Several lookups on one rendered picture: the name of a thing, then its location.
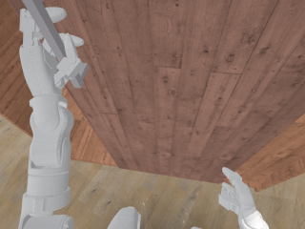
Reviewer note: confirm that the right robot hand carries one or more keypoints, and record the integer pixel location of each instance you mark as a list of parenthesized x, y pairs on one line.
[(238, 197)]

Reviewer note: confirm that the robot left forearm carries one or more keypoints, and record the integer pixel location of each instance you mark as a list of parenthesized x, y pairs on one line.
[(50, 157)]

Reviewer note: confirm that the left robot upper arm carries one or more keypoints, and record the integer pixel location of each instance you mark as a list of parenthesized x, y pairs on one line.
[(50, 222)]

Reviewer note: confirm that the left robot hand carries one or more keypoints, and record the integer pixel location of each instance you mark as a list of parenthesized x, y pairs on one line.
[(38, 60)]

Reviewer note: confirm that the handle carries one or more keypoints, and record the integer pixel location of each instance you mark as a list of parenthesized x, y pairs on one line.
[(43, 21)]

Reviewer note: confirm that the robot right forearm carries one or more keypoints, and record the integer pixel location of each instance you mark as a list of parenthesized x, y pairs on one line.
[(249, 218)]

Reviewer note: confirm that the wardrobe door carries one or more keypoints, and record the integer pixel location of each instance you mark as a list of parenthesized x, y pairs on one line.
[(284, 150), (183, 88)]

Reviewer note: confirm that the left robot thigh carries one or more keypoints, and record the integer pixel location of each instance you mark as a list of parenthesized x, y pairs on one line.
[(126, 218)]

